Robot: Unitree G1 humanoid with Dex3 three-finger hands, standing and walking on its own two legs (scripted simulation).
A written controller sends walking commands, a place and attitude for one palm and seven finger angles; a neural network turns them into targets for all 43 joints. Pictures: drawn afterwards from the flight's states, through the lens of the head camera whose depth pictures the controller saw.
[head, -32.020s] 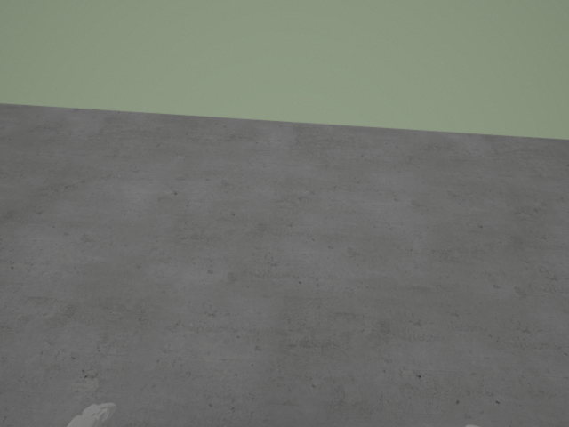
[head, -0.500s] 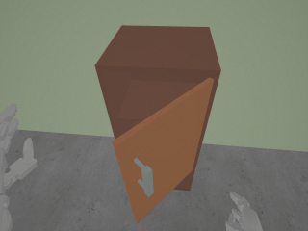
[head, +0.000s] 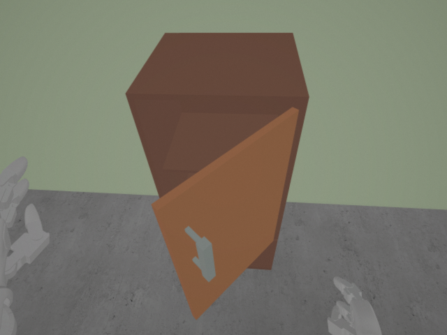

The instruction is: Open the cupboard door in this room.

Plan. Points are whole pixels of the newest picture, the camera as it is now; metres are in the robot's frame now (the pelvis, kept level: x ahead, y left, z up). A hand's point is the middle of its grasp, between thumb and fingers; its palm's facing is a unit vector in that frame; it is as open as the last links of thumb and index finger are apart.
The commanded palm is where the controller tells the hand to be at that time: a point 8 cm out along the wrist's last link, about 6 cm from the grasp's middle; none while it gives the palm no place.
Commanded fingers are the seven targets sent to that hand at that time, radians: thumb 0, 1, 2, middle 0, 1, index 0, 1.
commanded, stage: step back with the hand held close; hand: left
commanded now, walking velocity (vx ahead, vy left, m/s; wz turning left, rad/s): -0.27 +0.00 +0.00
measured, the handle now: (200, 254) +0.29 +0.09 -0.04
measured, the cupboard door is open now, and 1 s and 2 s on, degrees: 49 49 49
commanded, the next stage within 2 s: stop stepping back and stand still in 0.88 s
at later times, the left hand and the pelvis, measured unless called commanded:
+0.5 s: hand out of the picture +0.12 +0.29 +0.15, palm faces +0.40 -0.78 -0.49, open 7.4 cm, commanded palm +0.06 +0.33 +0.17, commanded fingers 0.00 0.90 0.90 -0.20 -0.30 -0.20 -0.30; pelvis -0.08 +0.03 -0.01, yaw -1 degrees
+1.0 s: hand out of the picture +0.01 +0.31 +0.17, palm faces +0.52 -0.75 -0.41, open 7.4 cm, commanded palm -0.06 +0.33 +0.17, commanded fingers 0.00 0.90 0.90 -0.20 -0.30 -0.20 -0.30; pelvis -0.19 +0.03 -0.01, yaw +2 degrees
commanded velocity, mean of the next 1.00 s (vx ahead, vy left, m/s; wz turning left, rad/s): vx -0.29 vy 0.00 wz -0.03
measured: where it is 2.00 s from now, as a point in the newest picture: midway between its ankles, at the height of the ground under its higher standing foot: outside the picture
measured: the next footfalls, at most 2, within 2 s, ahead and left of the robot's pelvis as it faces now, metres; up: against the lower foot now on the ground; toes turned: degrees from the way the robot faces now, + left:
right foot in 1.16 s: -0.32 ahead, -0.10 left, +0.00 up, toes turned -2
left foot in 1.30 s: -0.14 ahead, +0.10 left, +0.00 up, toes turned +0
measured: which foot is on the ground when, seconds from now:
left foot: down 0.00-1.00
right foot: down 0.00-0.82, up 0.84-1.00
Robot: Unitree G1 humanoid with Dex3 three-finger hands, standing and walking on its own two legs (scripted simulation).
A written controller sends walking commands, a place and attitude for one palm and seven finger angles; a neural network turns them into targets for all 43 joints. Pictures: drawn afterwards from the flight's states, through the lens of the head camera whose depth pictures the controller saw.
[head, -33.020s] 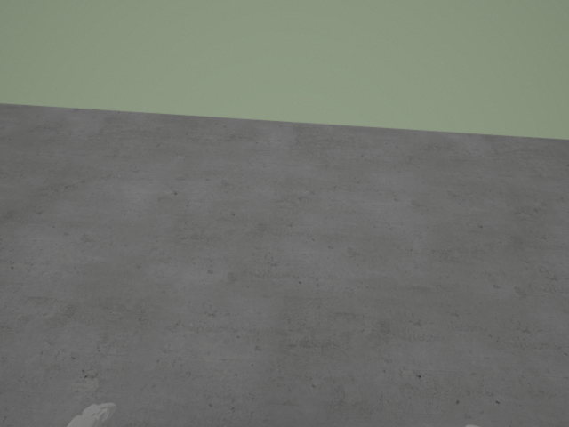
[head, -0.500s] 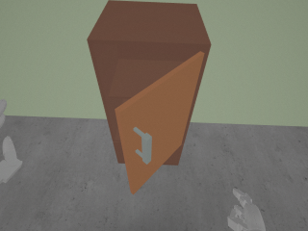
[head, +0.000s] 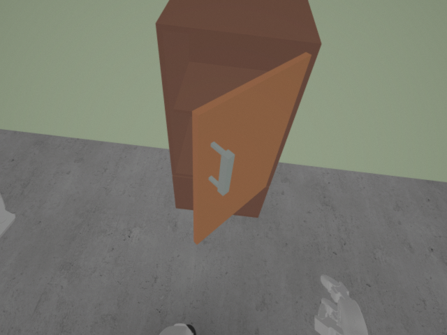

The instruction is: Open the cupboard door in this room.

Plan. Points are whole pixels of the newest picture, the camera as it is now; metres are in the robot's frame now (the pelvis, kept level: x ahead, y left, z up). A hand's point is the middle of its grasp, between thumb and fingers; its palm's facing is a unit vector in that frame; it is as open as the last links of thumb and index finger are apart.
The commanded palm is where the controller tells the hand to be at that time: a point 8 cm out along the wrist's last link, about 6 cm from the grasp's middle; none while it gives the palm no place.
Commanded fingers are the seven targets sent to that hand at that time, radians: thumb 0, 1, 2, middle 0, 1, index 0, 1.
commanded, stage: stop stepping back and stand still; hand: left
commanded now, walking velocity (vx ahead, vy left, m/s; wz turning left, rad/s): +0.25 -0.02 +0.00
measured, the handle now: (219, 169) +0.48 +0.05 -0.03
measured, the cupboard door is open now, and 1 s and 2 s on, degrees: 49 49 49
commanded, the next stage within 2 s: let the arm hang, fingers relaxed in 0.74 s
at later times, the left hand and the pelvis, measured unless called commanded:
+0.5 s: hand (57, 274) +0.15 +0.21 +0.16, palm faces +0.36 -0.83 -0.43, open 7.4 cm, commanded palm +0.08 +0.25 +0.18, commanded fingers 0.00 0.90 0.90 -0.20 -0.30 -0.20 -0.30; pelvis -0.08 -0.03 -0.01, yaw -5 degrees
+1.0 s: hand out of the picture +0.08 +0.21 -0.05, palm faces -0.01 -0.91 -0.41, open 7.4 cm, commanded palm none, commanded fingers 0.00 0.90 0.90 -0.20 -0.30 -0.20 -0.30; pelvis -0.13 -0.01 +0.00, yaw -4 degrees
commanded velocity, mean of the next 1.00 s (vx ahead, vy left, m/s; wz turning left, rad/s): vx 0.08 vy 0.03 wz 0.00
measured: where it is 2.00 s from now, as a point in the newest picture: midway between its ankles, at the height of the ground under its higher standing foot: outside the picture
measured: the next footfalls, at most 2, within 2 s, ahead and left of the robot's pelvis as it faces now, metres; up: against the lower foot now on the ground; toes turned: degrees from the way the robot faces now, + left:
right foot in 0.16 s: -0.13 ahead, -0.13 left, +0.00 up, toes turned -4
left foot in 0.30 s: +0.06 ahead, +0.07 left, +0.00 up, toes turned -2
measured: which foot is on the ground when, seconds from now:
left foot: down 0.00-0.16, up 0.18-0.28, down 0.30-0.50, up 0.52-0.70, down 0.72-1.00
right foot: up 0.00-0.14, down 0.16-1.00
